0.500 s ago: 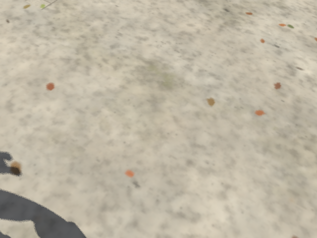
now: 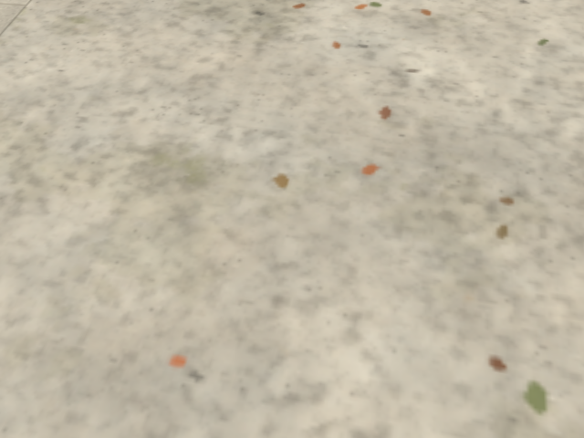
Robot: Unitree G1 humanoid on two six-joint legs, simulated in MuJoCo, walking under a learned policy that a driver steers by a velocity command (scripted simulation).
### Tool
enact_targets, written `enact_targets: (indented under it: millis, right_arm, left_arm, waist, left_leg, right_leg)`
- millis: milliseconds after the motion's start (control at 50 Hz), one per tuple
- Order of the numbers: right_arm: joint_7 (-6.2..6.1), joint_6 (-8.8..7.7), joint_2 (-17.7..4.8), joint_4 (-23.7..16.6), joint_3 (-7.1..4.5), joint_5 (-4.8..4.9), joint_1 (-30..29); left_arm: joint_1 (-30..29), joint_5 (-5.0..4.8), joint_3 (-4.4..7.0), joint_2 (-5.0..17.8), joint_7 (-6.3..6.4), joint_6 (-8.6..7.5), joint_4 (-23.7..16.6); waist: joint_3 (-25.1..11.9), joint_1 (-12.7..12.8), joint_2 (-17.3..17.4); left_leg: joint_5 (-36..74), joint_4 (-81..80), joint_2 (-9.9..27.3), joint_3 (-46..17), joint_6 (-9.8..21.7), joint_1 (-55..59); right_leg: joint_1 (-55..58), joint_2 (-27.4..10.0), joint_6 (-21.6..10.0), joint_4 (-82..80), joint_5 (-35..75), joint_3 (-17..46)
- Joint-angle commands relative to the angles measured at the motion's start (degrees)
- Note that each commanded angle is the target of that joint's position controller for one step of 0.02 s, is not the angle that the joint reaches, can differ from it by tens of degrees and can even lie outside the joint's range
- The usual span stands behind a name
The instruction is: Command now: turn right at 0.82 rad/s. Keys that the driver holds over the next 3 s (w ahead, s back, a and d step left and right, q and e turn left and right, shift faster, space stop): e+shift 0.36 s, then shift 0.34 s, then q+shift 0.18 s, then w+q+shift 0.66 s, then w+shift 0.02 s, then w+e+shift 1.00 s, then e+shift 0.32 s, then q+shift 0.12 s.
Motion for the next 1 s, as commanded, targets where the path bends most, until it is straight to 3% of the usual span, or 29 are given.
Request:
enact_targets:
  millis: [20, 80, 220, 300, 360, 380, 400, 420, 440, 460, 480, 500, 520, 580, 700, 740, 760, 780, 800, 820, 840, 880, 900, 920, 940, 960, 1000]
  right_arm:
    - [0.47, -1.40, -5.5, -4.9, -1.03, -0.55, -2.0]
    - [0.94, -0.79, -4.6, -5.1, -0.59, -0.27, -1.3]
    - [0.43, -1.05, -5.7, -7.0, -0.04, 0.15, -5.4]
    - [0.16, -2.04, -6.6, -7.5, 0.19, 0.83, -5.4]
    - [-0.47, -2.75, -7.2, -7.1, 0.12, 1.35, -1.9]
    - [-0.93, -3.14, -7.4, -6.4, -0.01, 1.09, 1.0]
    - [-1.55, -3.56, -9.5, -6.1, -0.56, 0.64, 2.4]
    - [-1.89, -3.20, -14.1, -7.6, -1.20, 0.39, -0.1]
    - [-1.22, -2.54, -13.8, -7.3, -1.22, 0.24, 0.7]
    - [-0.75, -2.29, -10.5, -7.0, -0.61, 0.56, 1.1]
    - [-0.41, -2.19, -7.6, -7.0, 0.09, 0.87, -0.7]
    - [-0.35, -2.11, -6.8, -7.2, 0.32, 0.61, -2.2]
    - [-0.57, -2.20, -6.9, -6.9, 0.27, 0.38, -2.2]
    - [-0.35, -2.66, -6.7, -5.3, 0.04, 0.45, 1.5]
    - [0.48, -2.38, -7.5, -2.5, -0.44, 0.07, 3.9]
    - [1.02, -1.83, -5.7, -0.8, 0.35, 0.30, 4.7]
    - [1.15, -1.66, -5.8, -0.1, 0.34, 0.78, 5.0]
    - [1.37, -2.07, -6.5, -0.1, -0.11, 1.09, 6.8]
    - [1.94, -2.70, -3.9, -2.0, 0.40, 1.85, 6.7]
    - [1.47, -2.09, -5.0, -2.8, -0.06, 2.19, 4.2]
    - [1.26, -1.34, -7.6, -2.3, -1.13, 1.70, 3.7]
    - [1.43, -0.12, -7.3, -0.4, -2.27, 1.37, 6.8]
    - [2.01, 0.40, -7.0, -0.3, -2.35, 0.74, 7.5]
    - [2.96, 0.63, -6.6, -0.7, -2.24, 0.36, 5.6]
    - [3.98, 0.73, -6.7, -1.8, -2.35, 0.30, 2.9]
    - [4.82, 0.75, -6.7, -2.8, -2.45, 0.28, 0.5]
    - [5.80, 0.51, -5.4, -3.9, -2.40, 0.25, -2.0]
  left_arm:
    - [-2.4, -0.65, 2.68, 8.8, 1.08, 0.29, -4.6]
    - [0.5, -0.66, 3.23, 10.2, 0.80, -0.02, -4.0]
    - [2.0, 0.42, 4.18, 12.5, 1.24, 0.20, -4.5]
    - [-0.2, 0.77, 4.43, 13.1, 0.87, 0.12, -5.1]
    - [-3.8, 0.63, 4.35, 12.7, 0.60, -0.08, -5.9]
    - [-5.6, 0.18, 4.02, 12.0, 0.69, -0.25, -6.2]
    - [-4.1, -0.27, 3.19, 9.4, 0.82, -0.62, -6.1]
    - [1.7, -0.31, 1.82, 4.2, 0.90, -0.80, -6.2]
    - [2.6, 1.61, 3.07, 10.2, 1.36, -0.49, -5.3]
    - [1.6, 2.02, 3.47, 11.4, 1.34, -0.31, -4.4]
    - [0.8, 1.74, 3.34, 10.9, 0.91, -0.08, -3.4]
    - [0.5, 1.18, 3.04, 9.8, 0.29, 0.22, -2.8]
    - [0.7, 0.83, 2.70, 9.0, -0.27, 0.49, -2.5]
    - [-1.9, 0.27, 1.70, 7.6, -0.51, 0.92, -2.2]
    - [-4.9, 0.04, -0.52, 4.3, 0.30, 1.25, -0.8]
    - [-3.0, 0.13, -1.60, 1.7, 1.21, 0.94, 1.4]
    - [-1.4, 0.73, -1.78, 1.6, 1.91, 0.39, 2.4]
    - [-1.0, 1.70, -1.12, 5.3, 2.70, -0.50, 2.5]
    - [-0.6, 2.46, -0.41, 10.3, 3.39, -1.17, 1.7]
    - [-3.5, 1.46, 0.46, 12.7, 3.17, -1.05, 2.2]
    - [-4.4, 1.38, -0.05, 9.6, 3.01, -1.40, 1.6]
    - [-6.9, 1.22, -1.17, 5.7, 3.33, -1.37, 0.8]
    - [-5.0, 1.56, -1.09, 5.6, 3.39, -1.57, 1.2]
    - [-3.9, 1.78, -0.87, 5.9, 3.23, -1.80, 1.4]
    - [-3.2, 1.76, -0.58, 6.5, 3.10, -2.17, 1.5]
    - [-2.1, 1.79, -0.27, 6.8, 3.00, -2.77, 1.8]
    - [0.5, 2.02, 0.26, 7.2, 2.88, -4.38, 2.8]
  waist:
    - [-4.5, -0.8, -6.9]
    - [-7.0, 0.1, -5.1]
    - [-6.2, 2.3, -9.0]
    - [-6.7, 1.8, -10.2]
    - [-6.6, -0.6, -11.4]
    - [-6.6, -2.7, -10.8]
    - [-8.0, -2.2, -5.3]
    - [-10.4, 1.6, 9.3]
    - [-10.4, 0.6, 7.7]
    - [-8.7, 0.8, 4.7]
    - [-6.5, 0.9, 3.2]
    - [-5.9, 1.2, 4.5]
    - [-6.0, 1.1, 6.8]
    - [-6.9, -0.7, 6.9]
    - [-6.8, -2.3, 9.6]
    - [-6.0, -0.8, 9.1]
    - [-5.0, 0.6, 7.6]
    - [-6.5, -0.1, 4.4]
    - [-8.6, -0.2, -6.7]
    - [-5.1, 0.2, -14.8]
    - [-3.6, 0.7, -12.2]
    - [-2.0, -1.2, -9.2]
    - [-3.7, -0.7, -10.6]
    - [-2.7, 0.8, -12.4]
    - [-0.9, 2.0, -13.9]
    - [0.3, 2.9, -13.4]
    - [1.0, 3.7, -10.0]
  left_leg:
    - [6.4, 4.9, 1.1, -4.6, -1.4, -11.7]
    - [8.0, 2.2, 0.1, -4.6, -2.4, -10.8]
    - [8.3, -9.2, -2.2, -6.9, -2.0, -9.8]
    - [8.1, -15.4, -4.0, -7.8, -0.5, -3.6]
    - [9.3, -26.0, -4.5, -8.2, 0.4, 6.8]
    - [13.9, -34.1, -3.4, -7.9, 0.8, 12.9]
    - [15.7, -41.1, 3.5, -13.2, 2.5, 20.2]
    - [17.0, -44.6, 19.4, -30.7, 7.8, 26.9]
    - [23.9, -43.2, 22.3, -37.2, 13.3, 22.5]
    - [28.1, -41.6, 21.2, -32.6, 14.4, 20.5]
    - [29.3, -40.8, 17.1, -25.5, 13.2, 17.5]
    - [30.7, -40.5, 13.4, -19.9, 11.8, 16.1]
    - [34.9, -40.0, 11.6, -16.6, 11.6, 16.0]
    - [40.7, -38.7, 11.0, -13.5, 12.2, 19.0]
    - [34.9, -38.2, 11.5, -13.0, 12.9, 17.8]
    - [37.0, -36.9, 9.6, -13.9, 11.5, 14.4]
    - [36.9, -35.2, 8.3, -14.4, 9.3, 11.1]
    - [32.8, -33.6, 7.3, -15.0, 6.4, 6.4]
    - [20.1, -26.7, 3.3, -11.4, 3.5, 0.6]
    - [0.9, -20.2, -2.2, -3.8, 3.0, 2.6]
    - [-4.2, -8.6, -1.8, -3.1, 2.7, 1.0]
    - [-3.1, 2.7, -1.2, -3.0, 1.9, -2.2]
    - [-0.1, 3.0, 0.1, -2.7, 2.1, -4.2]
    - [2.6, 2.5, 1.4, -2.2, 2.0, -7.8]
    - [4.2, 2.0, 1.8, -1.4, 1.8, -11.8]
    - [5.7, 1.4, 2.2, -1.3, 1.6, -14.9]
    - [8.2, -0.6, 3.0, -1.9, 1.6, -18.7]
  right_leg:
    - [10.5, -13.0, -8.6, -12.6, 30.8, 18.9]
    - [11.7, -11.4, -7.6, -10.8, 33.5, 19.2]
    - [10.1, -9.6, -7.1, -9.1, 25.2, 28.5]
    - [7.4, -8.2, -5.8, -6.9, 30.3, 32.9]
    - [3.0, -6.1, -2.7, -5.9, 28.6, 35.6]
    - [0.3, -4.4, -0.4, -4.2, 24.4, 33.9]
    - [-4.2, -1.1, 2.5, 0.9, 11.9, 29.5]
    - [-11.8, 7.1, 5.5, 13.2, -13.2, 17.1]
    - [-14.6, 8.8, 6.2, 21.7, -18.7, 11.1]
    - [-14.4, 5.4, 6.4, 27.5, -15.4, 10.5]
    - [-13.6, 4.1, 6.5, 29.8, -11.4, 10.0]
    - [-12.5, 3.9, 6.8, 31.7, -8.6, 9.0]
    - [-12.4, 4.0, 7.3, 33.3, -7.3, 7.7]
    - [-12.5, 4.1, 8.0, 30.3, -7.5, 6.5]
    - [-2.7, 1.7, 6.1, 8.4, -10.2, 1.8]
    - [5.5, 0.7, 5.0, -6.8, -1.9, 0.2]
    - [11.2, 0.3, 4.2, -16.4, 7.6, 0.0]
    - [17.3, -4.2, 3.1, -16.1, 11.2, 4.6]
    - [20.7, -16.3, 0.0, -16.7, 15.1, 15.6]
    - [8.9, -22.1, -6.2, -14.7, 24.9, 16.7]
    - [8.1, -22.8, -9.0, -14.6, 29.7, 15.7]
    - [7.4, -20.0, -8.1, -13.9, 34.7, 9.2]
    - [10.1, -19.1, -6.7, -16.6, 18.7, 8.2]
    - [12.3, -18.1, -5.8, -20.4, -0.8, 9.1]
    - [13.8, -18.3, -5.3, -23.7, -12.1, 10.7]
    - [15.7, -19.3, -5.1, -25.5, -16.7, 11.8]
    - [19.5, -21.1, -4.8, -26.7, -15.9, 11.1]
Next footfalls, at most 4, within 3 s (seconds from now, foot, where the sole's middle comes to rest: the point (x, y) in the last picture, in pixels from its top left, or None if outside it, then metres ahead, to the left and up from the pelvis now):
0.40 left None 0.15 0.09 -0.77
0.78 right None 0.01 -0.08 -0.77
1.32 left None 0.36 0.15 -0.77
1.82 right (266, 282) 0.84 0.16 -0.77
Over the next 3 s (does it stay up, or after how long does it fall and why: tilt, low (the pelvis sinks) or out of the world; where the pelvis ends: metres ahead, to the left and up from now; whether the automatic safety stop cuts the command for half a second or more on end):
stays up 1.59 0.12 0.00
